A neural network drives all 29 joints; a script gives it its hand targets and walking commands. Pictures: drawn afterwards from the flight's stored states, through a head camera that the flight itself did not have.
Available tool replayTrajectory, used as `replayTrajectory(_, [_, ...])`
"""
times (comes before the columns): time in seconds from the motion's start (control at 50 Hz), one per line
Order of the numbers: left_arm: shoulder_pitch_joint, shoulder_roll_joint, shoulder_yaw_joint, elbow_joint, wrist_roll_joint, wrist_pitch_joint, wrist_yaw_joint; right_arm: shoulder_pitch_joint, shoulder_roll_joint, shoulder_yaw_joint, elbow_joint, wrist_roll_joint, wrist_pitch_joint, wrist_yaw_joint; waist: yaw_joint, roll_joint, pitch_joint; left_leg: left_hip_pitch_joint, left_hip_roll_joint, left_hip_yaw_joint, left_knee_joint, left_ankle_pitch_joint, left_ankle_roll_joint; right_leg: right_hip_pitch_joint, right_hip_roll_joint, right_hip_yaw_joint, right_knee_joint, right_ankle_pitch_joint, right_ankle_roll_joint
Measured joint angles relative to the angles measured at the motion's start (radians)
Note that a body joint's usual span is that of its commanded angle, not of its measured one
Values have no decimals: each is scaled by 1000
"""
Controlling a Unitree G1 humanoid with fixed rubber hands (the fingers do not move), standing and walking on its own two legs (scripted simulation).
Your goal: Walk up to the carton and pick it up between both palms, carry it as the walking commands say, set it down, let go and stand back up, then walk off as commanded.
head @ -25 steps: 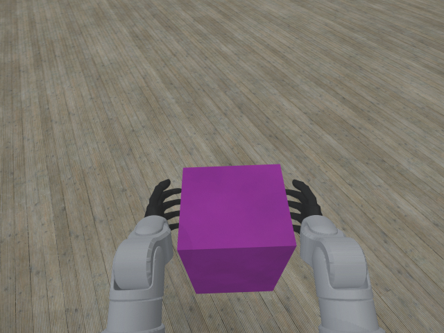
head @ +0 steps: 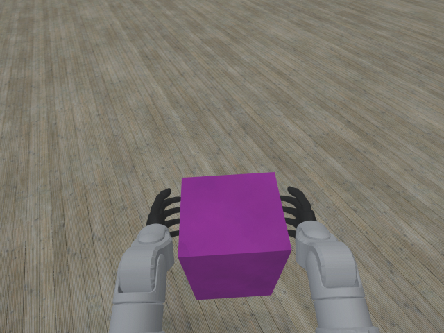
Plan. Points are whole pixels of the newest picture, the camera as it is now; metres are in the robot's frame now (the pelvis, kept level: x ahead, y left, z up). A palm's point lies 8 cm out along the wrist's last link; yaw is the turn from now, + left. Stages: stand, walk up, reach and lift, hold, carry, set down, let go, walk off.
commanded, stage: carry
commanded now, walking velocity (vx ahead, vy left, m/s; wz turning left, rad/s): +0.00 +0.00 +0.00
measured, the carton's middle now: (231, 242) +0.31 +0.00 -0.01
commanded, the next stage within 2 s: hold in 1.98 s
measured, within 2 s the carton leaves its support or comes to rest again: neither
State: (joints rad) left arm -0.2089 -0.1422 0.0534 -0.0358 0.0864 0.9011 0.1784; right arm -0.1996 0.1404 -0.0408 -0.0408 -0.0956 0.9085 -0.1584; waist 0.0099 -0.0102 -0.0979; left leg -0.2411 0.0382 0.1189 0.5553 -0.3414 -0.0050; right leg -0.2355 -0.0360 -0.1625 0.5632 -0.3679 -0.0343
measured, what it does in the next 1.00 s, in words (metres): shifts its weight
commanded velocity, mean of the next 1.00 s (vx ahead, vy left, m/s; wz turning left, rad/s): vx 0.00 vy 0.00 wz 0.00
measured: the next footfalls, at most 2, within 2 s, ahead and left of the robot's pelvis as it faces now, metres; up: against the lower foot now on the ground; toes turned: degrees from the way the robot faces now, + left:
none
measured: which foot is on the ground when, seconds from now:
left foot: down 0.00-1.00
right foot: down 0.00-1.00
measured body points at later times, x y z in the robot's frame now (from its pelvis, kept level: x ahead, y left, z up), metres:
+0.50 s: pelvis -0.04 +0.01 +0.00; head -0.05 +0.01 +0.45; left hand +0.27 +0.15 +0.05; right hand +0.27 -0.11 +0.04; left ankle -0.06 +0.12 -0.73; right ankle -0.07 -0.08 -0.73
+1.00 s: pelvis -0.06 +0.02 +0.00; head -0.07 +0.02 +0.45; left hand +0.24 +0.16 +0.04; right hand +0.25 -0.10 +0.04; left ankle -0.06 +0.12 -0.73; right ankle -0.07 -0.08 -0.73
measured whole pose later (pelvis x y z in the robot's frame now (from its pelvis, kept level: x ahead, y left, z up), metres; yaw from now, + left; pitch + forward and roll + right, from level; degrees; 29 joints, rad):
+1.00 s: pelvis -0.06 +0.02 +0.00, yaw +1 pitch +2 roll +0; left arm -0.23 -0.15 0.08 0.14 0.12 0.77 0.16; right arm -0.22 0.14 -0.06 0.13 -0.13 0.78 -0.14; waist 0.01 0.00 -0.09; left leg -0.28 0.01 0.11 0.52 -0.28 0.03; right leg -0.27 -0.07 -0.18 0.53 -0.30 -0.01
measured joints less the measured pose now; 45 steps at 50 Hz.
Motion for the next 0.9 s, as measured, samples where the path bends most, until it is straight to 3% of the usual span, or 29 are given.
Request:
replayTrajectory(0.14, [12,2,-5,17,0,-29,-1,12,-2,4,15,-2,-27,0,-6,6,11,-4,-1,-1,3,-34,4,-6,-4,-6,6,-26,5])
replayTrajectory(0.56, [-19,-3,22,140,28,-91,-15,-15,3,-21,138,-28,-93,14,-6,6,-3,-18,-20,-4,-30,29,28,-16,-23,-14,-25,38,18])
replayTrajectory(0.9, [-21,-4,31,171,31,-125,-19,-19,3,-23,169,-36,-125,15,-4,9,9,-38,-27,-7,-33,57,37,-34,-31,-15,-27,65,21])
